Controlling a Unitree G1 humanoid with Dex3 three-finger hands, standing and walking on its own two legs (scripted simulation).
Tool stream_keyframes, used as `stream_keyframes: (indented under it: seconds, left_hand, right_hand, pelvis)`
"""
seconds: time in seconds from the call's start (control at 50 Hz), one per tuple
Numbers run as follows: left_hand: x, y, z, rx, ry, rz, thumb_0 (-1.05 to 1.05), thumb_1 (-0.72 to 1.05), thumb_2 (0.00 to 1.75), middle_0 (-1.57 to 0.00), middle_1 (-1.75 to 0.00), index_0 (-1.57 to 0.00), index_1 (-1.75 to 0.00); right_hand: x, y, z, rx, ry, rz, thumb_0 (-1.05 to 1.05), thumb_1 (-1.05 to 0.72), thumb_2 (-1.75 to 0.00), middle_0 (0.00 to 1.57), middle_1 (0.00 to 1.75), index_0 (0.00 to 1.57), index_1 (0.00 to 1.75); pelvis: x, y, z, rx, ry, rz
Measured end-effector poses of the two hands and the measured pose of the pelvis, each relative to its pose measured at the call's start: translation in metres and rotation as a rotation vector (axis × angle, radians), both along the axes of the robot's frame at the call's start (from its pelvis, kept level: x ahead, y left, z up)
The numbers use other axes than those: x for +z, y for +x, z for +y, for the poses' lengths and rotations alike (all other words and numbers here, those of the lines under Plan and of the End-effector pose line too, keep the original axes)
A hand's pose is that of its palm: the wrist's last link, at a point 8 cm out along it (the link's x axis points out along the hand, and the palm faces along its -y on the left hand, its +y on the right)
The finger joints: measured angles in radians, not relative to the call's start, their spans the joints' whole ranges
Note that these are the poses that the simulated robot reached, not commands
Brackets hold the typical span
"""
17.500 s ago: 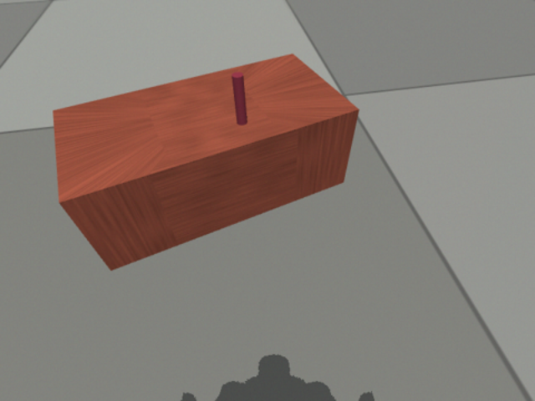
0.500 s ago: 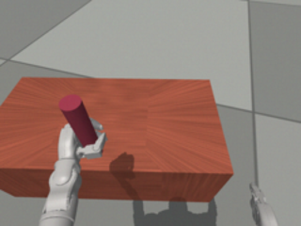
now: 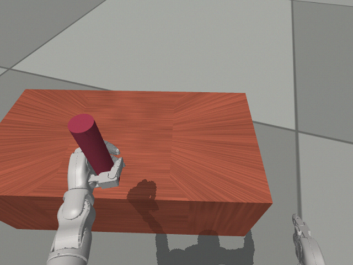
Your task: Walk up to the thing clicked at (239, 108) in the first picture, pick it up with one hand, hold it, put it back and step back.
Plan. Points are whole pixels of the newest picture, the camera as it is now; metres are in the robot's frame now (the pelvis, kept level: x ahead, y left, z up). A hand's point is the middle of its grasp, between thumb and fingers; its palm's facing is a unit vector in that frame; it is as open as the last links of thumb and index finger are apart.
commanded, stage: hold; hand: left
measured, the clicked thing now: (98, 156) +0.33 +0.18 +0.10
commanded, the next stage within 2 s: crouch in 0.90 s
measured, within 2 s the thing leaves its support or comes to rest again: neither
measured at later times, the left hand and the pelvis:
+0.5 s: hand (113, 160) +0.34 +0.16 +0.06, palm faces +0.10 -1.00 +0.01, open 5.4 cm; pelvis +0.00 +0.00 +0.00, yaw +0 degrees
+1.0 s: hand (113, 156) +0.34 +0.16 +0.07, palm faces +0.08 -1.00 +0.00, open 5.4 cm; pelvis +0.00 +0.00 +0.00, yaw +0 degrees
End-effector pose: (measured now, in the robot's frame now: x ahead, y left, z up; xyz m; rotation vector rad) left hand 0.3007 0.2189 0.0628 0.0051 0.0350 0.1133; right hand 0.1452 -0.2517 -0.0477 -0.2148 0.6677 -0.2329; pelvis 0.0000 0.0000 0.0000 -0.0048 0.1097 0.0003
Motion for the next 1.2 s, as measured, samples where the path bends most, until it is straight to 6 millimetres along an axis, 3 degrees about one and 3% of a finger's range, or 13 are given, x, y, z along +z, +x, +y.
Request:
stream_keyframes:
  seconds: [0.24,0.4,0.66,0.98,1.2]
  left_hand:
    - [0.011,0.010,0.002,-0.023,0.007,-0.013,0.00,0.07,1.25,-1.00,-1.16,-1.05,-1.17]
    - [0.005,0.016,-0.007,-0.033,-0.011,0.008,0.00,0.07,1.25,-1.00,-1.16,-1.05,-1.17]
    - [-0.001,0.008,0.003,-0.012,0.004,0.007,0.00,0.07,1.25,-1.00,-1.16,-1.05,-1.17]
    - [0.011,0.018,-0.005,-0.033,0.000,-0.012,0.00,0.07,1.25,-1.00,-1.16,-1.05,-1.17]
    - [-0.005,0.021,-0.007,-0.009,-0.025,0.018,0.00,0.07,1.24,-1.00,-1.16,-1.05,-1.17]
  right_hand:
    - [-0.001,-0.003,0.003,0.006,0.012,-0.005,-0.01,0.53,-0.06,0.06,0.06,0.06,0.05]
    - [-0.002,-0.004,0.004,-0.006,0.016,0.007,-0.01,0.53,-0.06,0.06,0.06,0.06,0.05]
    - [0.000,0.001,0.004,0.006,0.006,0.004,-0.01,0.53,-0.06,0.06,0.06,0.06,0.05]
    - [0.000,-0.004,0.006,-0.004,0.017,-0.002,-0.01,0.53,-0.06,0.06,0.06,0.06,0.05]
    - [0.006,-0.002,0.011,0.021,0.021,-0.018,-0.01,0.54,-0.06,0.06,0.06,0.06,0.05]
  pelvis:
    - [0.002,-0.001,0.001,0.002,-0.002,-0.008]
    - [0.003,0.000,0.002,-0.005,0.000,-0.006]
    - [0.002,0.000,0.002,0.000,-0.003,-0.001]
    - [0.003,-0.001,0.005,-0.003,-0.003,-0.011]
    - [0.002,-0.004,-0.001,-0.002,0.003,-0.008]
